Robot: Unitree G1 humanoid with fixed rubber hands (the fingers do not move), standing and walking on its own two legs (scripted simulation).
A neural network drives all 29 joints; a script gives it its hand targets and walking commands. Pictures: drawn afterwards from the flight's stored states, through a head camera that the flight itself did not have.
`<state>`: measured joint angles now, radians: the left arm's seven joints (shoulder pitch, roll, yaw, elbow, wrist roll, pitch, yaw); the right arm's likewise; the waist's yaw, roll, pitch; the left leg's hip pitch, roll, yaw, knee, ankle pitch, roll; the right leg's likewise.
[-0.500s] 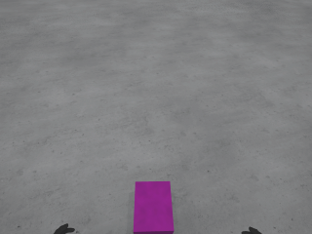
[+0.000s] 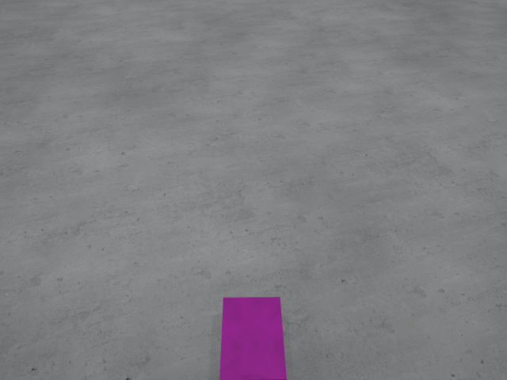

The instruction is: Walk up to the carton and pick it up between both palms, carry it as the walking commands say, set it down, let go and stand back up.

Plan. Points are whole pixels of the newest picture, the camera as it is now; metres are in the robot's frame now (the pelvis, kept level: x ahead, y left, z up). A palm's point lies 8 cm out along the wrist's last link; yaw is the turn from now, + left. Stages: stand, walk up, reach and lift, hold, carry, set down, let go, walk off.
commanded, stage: stand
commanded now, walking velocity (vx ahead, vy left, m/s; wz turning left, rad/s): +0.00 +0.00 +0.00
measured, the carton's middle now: (251, 341) +0.37 +0.00 -0.69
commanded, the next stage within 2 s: none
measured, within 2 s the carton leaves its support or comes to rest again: neither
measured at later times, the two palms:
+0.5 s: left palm out of the picture -0.05 +0.24 -0.14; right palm out of the picture -0.05 -0.23 -0.13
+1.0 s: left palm out of the picture -0.09 +0.22 -0.14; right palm out of the picture -0.08 -0.21 -0.13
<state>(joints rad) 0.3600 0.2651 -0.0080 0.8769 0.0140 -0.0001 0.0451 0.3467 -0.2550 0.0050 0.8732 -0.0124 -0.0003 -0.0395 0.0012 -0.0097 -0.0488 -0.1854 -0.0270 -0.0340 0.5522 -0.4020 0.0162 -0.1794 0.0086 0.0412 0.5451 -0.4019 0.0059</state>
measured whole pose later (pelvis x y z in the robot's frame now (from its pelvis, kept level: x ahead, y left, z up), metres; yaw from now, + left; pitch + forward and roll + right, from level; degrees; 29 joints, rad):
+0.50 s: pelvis -0.02 +0.00 +0.01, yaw +0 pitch -1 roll +0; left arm 0.37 0.20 -0.05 1.08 0.01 0.01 0.05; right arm 0.37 -0.20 0.04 1.08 -0.01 0.01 -0.04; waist 0.00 -0.01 0.00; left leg -0.13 -0.03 -0.03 0.49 -0.35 0.02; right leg -0.12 0.00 0.03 0.48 -0.34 0.01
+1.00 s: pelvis -0.04 +0.01 +0.01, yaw +0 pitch -2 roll +0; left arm 0.37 0.16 -0.05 1.15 0.01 0.01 0.05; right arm 0.36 -0.15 0.04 1.15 -0.01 0.00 -0.05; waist 0.00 -0.01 0.02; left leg -0.14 -0.03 -0.03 0.48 -0.31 0.02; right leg -0.13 -0.01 0.03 0.47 -0.31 0.02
